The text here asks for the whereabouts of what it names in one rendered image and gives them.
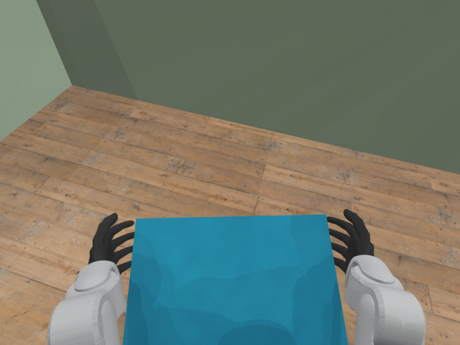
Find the carton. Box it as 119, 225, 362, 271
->
123, 214, 348, 345

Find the left robot forearm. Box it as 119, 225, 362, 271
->
47, 260, 127, 345

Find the right robot hand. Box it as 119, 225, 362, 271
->
327, 209, 374, 274

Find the left robot hand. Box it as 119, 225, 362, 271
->
88, 213, 134, 275

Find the right robot forearm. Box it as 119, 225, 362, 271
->
344, 255, 426, 345

